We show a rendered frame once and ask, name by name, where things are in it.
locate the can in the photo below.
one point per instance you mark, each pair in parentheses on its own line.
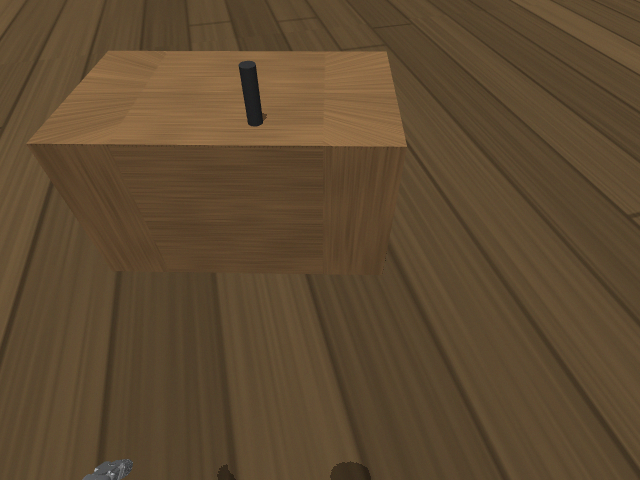
(249,80)

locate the left robot hand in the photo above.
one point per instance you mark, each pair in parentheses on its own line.
(111,470)

